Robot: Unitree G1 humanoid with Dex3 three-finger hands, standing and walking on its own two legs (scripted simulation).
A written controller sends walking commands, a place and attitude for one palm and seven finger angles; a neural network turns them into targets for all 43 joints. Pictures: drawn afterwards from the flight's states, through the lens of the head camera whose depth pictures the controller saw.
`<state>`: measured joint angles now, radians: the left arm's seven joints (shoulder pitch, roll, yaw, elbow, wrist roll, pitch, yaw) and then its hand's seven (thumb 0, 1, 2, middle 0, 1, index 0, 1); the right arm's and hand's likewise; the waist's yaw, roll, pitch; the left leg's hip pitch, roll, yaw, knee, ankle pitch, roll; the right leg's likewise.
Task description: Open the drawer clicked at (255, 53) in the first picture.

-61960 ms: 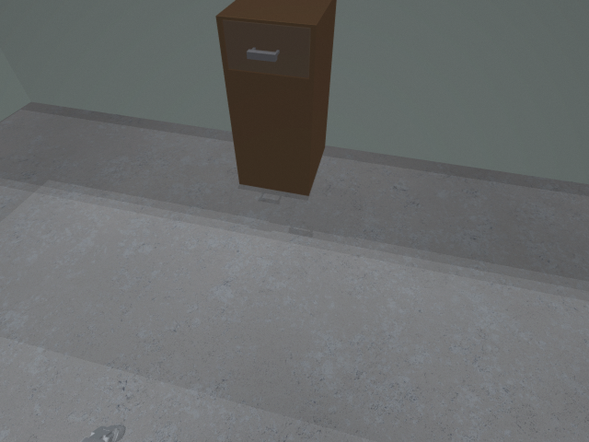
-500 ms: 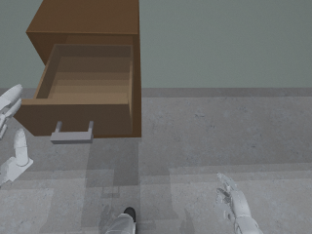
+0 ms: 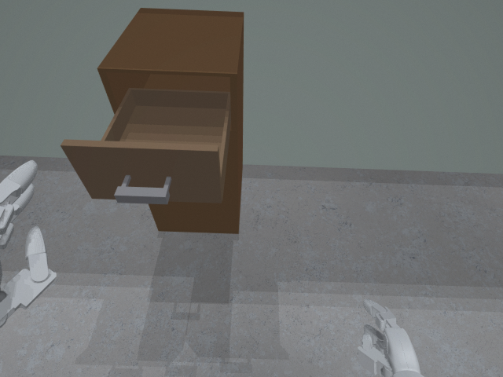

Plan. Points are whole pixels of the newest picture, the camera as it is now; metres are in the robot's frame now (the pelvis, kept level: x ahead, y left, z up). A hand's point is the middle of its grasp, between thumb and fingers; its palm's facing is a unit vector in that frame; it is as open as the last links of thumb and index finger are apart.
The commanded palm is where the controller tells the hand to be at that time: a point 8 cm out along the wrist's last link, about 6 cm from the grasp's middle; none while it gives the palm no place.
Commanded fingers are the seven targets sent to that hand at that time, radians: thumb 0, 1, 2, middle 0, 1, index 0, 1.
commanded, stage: stop stepping back and stand still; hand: left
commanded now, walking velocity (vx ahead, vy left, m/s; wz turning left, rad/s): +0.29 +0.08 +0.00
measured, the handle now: (145, 187) +0.50 +0.26 -0.05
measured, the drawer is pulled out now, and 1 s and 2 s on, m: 0.30 0.30 0.30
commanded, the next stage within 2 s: let the arm hang, fingers relaxed in 0.44 s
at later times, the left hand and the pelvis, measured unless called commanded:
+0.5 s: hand (20, 286) +0.18 +0.24 +0.18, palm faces +0.38 -0.78 -0.50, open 7.4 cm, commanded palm +0.11 +0.29 +0.18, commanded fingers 0.00 0.90 0.90 -0.20 -0.30 -0.20 -0.30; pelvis -0.01 +0.01 +0.00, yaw +1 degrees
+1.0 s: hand out of the picture +0.00 +0.21 -0.16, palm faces +0.05 -0.97 -0.23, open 7.1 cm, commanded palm none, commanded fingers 0.00 0.90 0.90 -0.20 -0.30 -0.20 -0.30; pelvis -0.03 +0.02 +0.01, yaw +2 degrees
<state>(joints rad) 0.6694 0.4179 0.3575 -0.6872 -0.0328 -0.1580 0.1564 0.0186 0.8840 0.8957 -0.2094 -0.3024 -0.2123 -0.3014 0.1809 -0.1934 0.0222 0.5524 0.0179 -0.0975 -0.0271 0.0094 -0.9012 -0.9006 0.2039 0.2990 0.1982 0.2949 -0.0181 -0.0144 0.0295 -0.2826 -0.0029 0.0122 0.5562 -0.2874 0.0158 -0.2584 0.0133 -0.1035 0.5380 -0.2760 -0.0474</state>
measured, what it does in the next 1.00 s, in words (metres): steps on the spot: left foot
